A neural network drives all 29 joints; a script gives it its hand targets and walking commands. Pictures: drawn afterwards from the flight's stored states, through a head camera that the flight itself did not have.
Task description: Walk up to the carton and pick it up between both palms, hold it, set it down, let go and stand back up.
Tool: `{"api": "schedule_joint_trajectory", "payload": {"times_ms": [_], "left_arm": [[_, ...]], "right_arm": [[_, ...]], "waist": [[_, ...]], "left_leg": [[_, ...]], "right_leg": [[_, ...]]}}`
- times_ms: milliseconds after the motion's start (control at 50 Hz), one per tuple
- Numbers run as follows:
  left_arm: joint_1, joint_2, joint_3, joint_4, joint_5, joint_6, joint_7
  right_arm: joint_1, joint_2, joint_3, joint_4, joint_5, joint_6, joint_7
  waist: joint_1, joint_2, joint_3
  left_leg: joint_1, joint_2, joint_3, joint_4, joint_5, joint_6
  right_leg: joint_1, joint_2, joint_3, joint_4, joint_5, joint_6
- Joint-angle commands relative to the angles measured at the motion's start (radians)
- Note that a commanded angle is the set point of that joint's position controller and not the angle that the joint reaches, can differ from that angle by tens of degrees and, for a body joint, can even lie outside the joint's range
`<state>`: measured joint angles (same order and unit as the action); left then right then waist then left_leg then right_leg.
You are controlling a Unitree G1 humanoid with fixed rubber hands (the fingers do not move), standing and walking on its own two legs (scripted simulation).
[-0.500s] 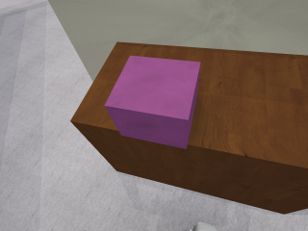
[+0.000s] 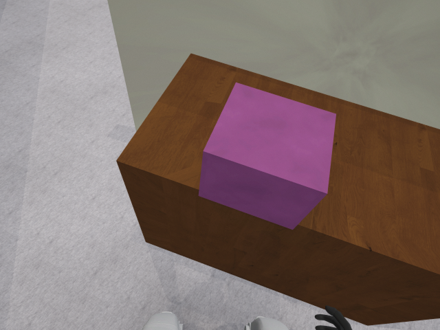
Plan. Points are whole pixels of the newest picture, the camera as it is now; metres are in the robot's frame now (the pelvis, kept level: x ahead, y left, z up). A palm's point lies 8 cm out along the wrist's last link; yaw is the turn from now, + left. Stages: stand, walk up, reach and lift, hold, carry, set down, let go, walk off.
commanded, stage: walk up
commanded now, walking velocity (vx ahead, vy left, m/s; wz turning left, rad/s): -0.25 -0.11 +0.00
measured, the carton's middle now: (264, 156) +0.47 -0.07 -0.03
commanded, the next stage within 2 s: none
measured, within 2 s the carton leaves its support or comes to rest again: neither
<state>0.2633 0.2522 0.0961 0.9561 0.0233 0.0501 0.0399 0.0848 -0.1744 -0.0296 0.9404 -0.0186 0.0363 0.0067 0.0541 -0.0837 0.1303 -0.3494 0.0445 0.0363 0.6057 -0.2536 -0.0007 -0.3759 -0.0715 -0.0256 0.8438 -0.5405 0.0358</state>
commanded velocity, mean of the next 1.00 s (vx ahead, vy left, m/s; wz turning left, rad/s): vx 0.01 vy -0.08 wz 0.00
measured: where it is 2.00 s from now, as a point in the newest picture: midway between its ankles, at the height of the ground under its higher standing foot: outside the picture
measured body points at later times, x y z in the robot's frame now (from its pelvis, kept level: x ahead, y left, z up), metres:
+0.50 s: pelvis -0.08 -0.01 +0.01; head -0.08 +0.00 +0.46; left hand -0.07 +0.25 -0.15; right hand -0.01 -0.27 -0.13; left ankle +0.04 +0.12 -0.73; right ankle -0.18 -0.12 -0.72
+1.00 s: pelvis -0.06 -0.07 +0.01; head -0.04 -0.06 +0.46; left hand -0.21 +0.10 -0.14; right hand +0.02 -0.30 -0.14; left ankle -0.08 +0.05 -0.69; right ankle -0.17 -0.10 -0.73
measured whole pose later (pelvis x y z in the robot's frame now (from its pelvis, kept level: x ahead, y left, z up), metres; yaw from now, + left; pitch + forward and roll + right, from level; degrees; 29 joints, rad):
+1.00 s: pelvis -0.06 -0.07 +0.01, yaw +2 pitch +2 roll +0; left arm 0.59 0.06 0.01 1.11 0.03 -0.06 0.05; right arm 0.18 -0.18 -0.05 1.06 -0.03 0.02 -0.01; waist 0.06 -0.02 0.01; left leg -0.42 0.06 0.11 0.87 -0.39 -0.03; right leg 0.02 0.11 -0.08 0.28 -0.33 -0.13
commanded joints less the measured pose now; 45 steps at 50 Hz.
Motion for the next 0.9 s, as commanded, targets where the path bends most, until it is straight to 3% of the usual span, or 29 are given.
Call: {"api": "schedule_joint_trajectory", "payload": {"times_ms": [0,20,60,100,120,140,200,240,300,340,380,420,460,480,500,520,540,560,580,620,640,700,720,740,760,780,820,840,880], "left_arm": [[0.095,0.086,0.026,-0.021,0.006,0.057,-0.019],[0.134,0.081,0.029,0.003,0.006,0.055,-0.028],[0.150,0.087,0.029,0.017,0.015,0.050,-0.029],[0.129,0.085,0.028,0.016,0.005,0.049,-0.032],[0.135,0.099,0.031,0.024,0.002,0.050,-0.031],[0.144,0.110,0.034,0.028,0.006,0.050,-0.033],[0.083,0.101,0.022,0.002,0.002,0.060,-0.044],[0.085,0.097,0.014,-0.010,0.002,0.065,-0.043],[0.145,0.097,0.004,0.006,0.000,0.050,-0.051],[0.164,0.076,-0.016,-0.003,-0.019,0.052,-0.056],[0.170,0.057,-0.029,-0.009,-0.033,0.031,-0.047],[0.172,0.068,-0.029,0.001,-0.037,0.009,-0.033],[0.264,0.037,-0.035,0.071,-0.037,-0.007,-0.010],[0.314,0.033,-0.039,0.100,-0.038,-0.017,-0.014],[0.301,0.090,-0.033,0.089,-0.032,-0.023,-0.015],[0.220,0.100,-0.034,0.052,-0.030,-0.028,-0.020],[0.162,0.113,-0.039,0.034,-0.028,-0.033,-0.022],[0.111,0.124,-0.034,0.027,-0.022,-0.049,-0.022],[0.036,0.055,-0.070,-0.001,-0.024,-0.063,-0.022],[0.035,-0.041,-0.102,0.014,-0.032,-0.074,-0.017],[0.065,-0.036,-0.104,0.024,-0.031,-0.082,-0.013],[0.238,-0.070,-0.114,0.089,-0.025,-0.095,-0.007],[0.277,-0.073,-0.117,0.110,-0.023,-0.097,-0.003],[0.426,0.002,-0.079,0.139,-0.034,-0.103,-0.006],[0.449,0.024,-0.062,0.147,-0.033,-0.099,-0.005],[0.413,0.021,-0.058,0.135,-0.028,-0.093,-0.004],[0.453,-0.012,-0.062,0.145,-0.025,-0.105,0.007],[0.491,-0.022,-0.062,0.155,-0.028,-0.110,0.011],[0.512,-0.046,-0.057,0.168,-0.012,-0.107,0.009]], "right_arm": [[0.098,-0.248,-0.055,-0.043,0.005,-0.016,-0.050],[0.040,-0.213,-0.038,-0.069,0.015,-0.012,-0.055],[0.055,-0.216,-0.036,-0.073,0.012,-0.012,-0.059],[0.087,-0.204,-0.037,-0.075,0.021,-0.021,-0.058],[0.108,-0.200,-0.034,-0.077,0.026,-0.027,-0.060],[0.156,-0.214,-0.034,-0.061,0.036,-0.034,-0.065],[0.195,-0.229,-0.038,-0.051,0.031,-0.047,-0.062],[0.176,-0.246,-0.043,-0.061,0.018,-0.045,-0.058],[0.112,-0.209,-0.034,-0.078,0.010,-0.041,-0.039],[0.095,-0.222,-0.043,-0.081,-0.001,-0.028,-0.036],[0.106,-0.214,-0.043,-0.064,-0.001,-0.017,-0.036],[0.155,-0.204,-0.048,-0.043,0.001,0.009,-0.034],[0.205,-0.200,-0.051,-0.031,0.009,0.027,-0.032],[0.223,-0.184,-0.051,-0.019,0.006,0.031,-0.028],[0.238,-0.136,-0.047,-0.026,0.017,0.027,-0.024],[0.211,-0.099,-0.038,-0.029,0.007,0.023,-0.023],[0.116,-0.135,-0.058,-0.037,0.010,0.028,-0.020],[0.069,-0.144,-0.054,-0.048,0.006,0.033,-0.012],[0.117,-0.139,-0.054,-0.027,0.017,0.028,-0.005],[0.229,-0.120,-0.051,0.046,0.009,0.020,0.002],[0.270,-0.092,-0.041,0.084,0.004,0.020,-0.003],[0.203,-0.056,-0.024,0.093,0.003,0.014,-0.022],[0.166,-0.053,-0.021,0.081,0.006,0.007,-0.023],[0.118,-0.087,-0.027,0.044,0.003,-0.006,-0.014],[0.061,-0.112,-0.038,0.026,0.003,-0.011,-0.014],[0.031,-0.113,-0.042,0.014,0.009,-0.011,-0.014],[0.008,-0.096,-0.031,0.015,-0.003,-0.030,-0.010],[0.008,-0.087,-0.028,0.023,-0.007,-0.039,-0.008],[0.017,-0.044,-0.020,0.032,-0.011,-0.048,-0.013]], "waist": [[-0.056,0.352,-0.163],[-0.008,0.309,-0.138],[-0.018,0.371,-0.193],[-0.029,0.365,-0.200],[-0.034,0.316,-0.237],[-0.044,0.279,-0.253],[-0.056,0.282,-0.235],[-0.053,0.318,-0.219],[-0.024,0.398,-0.222],[-0.028,0.463,-0.224],[-0.027,0.461,-0.222],[-0.052,0.435,-0.144],[-0.052,0.278,-0.082],[-0.045,0.126,-0.064],[-0.064,-0.099,-0.040],[-0.063,-0.206,0.033],[-0.052,-0.165,0.092],[-0.041,-0.266,0.163],[-0.084,-0.207,0.161],[-0.132,-0.148,0.110],[-0.140,-0.129,0.090],[-0.063,-0.118,0.022],[-0.038,-0.151,-0.020],[0.032,-0.208,-0.072],[0.046,-0.236,-0.029],[0.036,-0.194,0.002],[0.037,-0.053,0.014],[0.036,-0.041,0.000],[0.026,-0.045,-0.038]], "left_leg": [[0.096,0.373,-0.326,-0.285,0.452,0.112],[0.092,0.285,-0.249,-0.272,0.436,0.023],[0.124,0.237,-0.222,-0.270,0.341,-0.046],[0.197,0.220,-0.213,-0.269,0.376,-0.053],[0.238,0.221,-0.213,-0.250,0.466,-0.036],[0.242,0.230,-0.211,-0.265,0.401,-0.056],[0.221,0.270,-0.270,-0.307,0.290,-0.019],[0.184,0.276,-0.295,-0.339,0.070,0.030],[0.065,0.192,-0.241,-0.446,-0.275,0.044],[0.041,0.176,-0.233,-0.470,-0.344,0.049],[0.088,0.147,-0.207,-0.456,-0.310,0.091],[0.102,0.150,-0.223,-0.440,-0.273,0.098],[0.022,0.117,-0.200,-0.370,-0.243,0.056],[-0.032,0.083,-0.180,-0.266,-0.226,0.040],[-0.142,0.007,-0.084,-0.140,-0.205,0.009],[-0.224,-0.029,-0.014,-0.026,-0.198,0.013],[-0.164,-0.036,-0.035,0.080,-0.145,0.011],[-0.110,-0.048,-0.103,0.204,-0.102,0.012],[-0.091,-0.041,-0.124,0.191,-0.025,0.014],[-0.143,-0.039,-0.063,0.231,0.017,0.005],[-0.172,-0.040,-0.046,0.242,0.024,0.006],[-0.122,-0.027,-0.018,0.211,0.025,-0.019],[-0.123,-0.022,-0.016,0.207,-0.002,-0.029],[-0.265,-0.043,0.071,0.296,-0.032,-0.042],[-0.355,0.005,0.038,0.330,-0.022,-0.045],[-0.379,0.028,0.024,0.332,-0.036,-0.054],[-0.448,0.040,0.022,0.323,-0.029,-0.049],[-0.445,0.034,0.037,0.329,-0.061,-0.045],[-0.376,0.023,0.077,0.303,-0.131,-0.038]], "right_leg": [[-0.137,0.071,0.216,0.396,-0.042,-0.021],[-0.142,0.091,0.241,0.383,0.018,-0.016],[-0.149,0.141,0.207,0.441,0.086,0.005],[-0.189,0.147,0.195,0.441,0.140,0.019],[-0.191,0.170,0.188,0.480,0.143,0.033],[-0.176,0.169,0.194,0.487,0.164,0.046],[-0.176,0.140,0.181,0.468,0.193,0.063],[-0.152,0.136,0.189,0.458,0.189,0.068],[0.007,0.096,0.072,0.302,0.198,0.065],[0.094,0.111,0.013,0.139,0.088,0.068],[0.122,0.111,-0.014,-0.102,-0.049,0.040],[0.134,0.125,-0.045,-0.294,-0.037,0.008],[0.266,0.130,-0.075,-0.606,0.207,-0.042],[0.285,0.069,0.004,-0.637,0.220,-0.052],[0.256,-0.094,0.206,-0.674,0.029,-0.077],[0.102,-0.266,0.398,-0.788,-0.221,-0.105],[-0.093,-0.273,0.405,-0.856,-0.375,-0.120],[-0.253,-0.286,0.443,-0.920,-0.426,-0.127],[-0.178,-0.185,0.323,-0.857,-0.194,-0.047],[0.056,-0.063,0.114,-0.737,0.255,0.017],[0.135,-0.080,0.082,-0.678,0.515,0.052],[0.264,-0.094,0.079,-0.576,0.959,0.043],[0.325,-0.091,0.098,-0.549,1.027,0.045],[0.475,-0.121,0.203,-0.664,0.523,-0.002],[0.502,-0.140,0.256,-0.713,0.246,-0.036],[0.474,-0.145,0.264,-0.746,0.077,-0.076],[0.612,-0.178,0.249,-0.673,0.491,-0.086],[0.660,-0.161,0.220,-0.624,0.708,-0.078],[0.616,-0.129,0.159,-0.584,0.848,-0.135]]}}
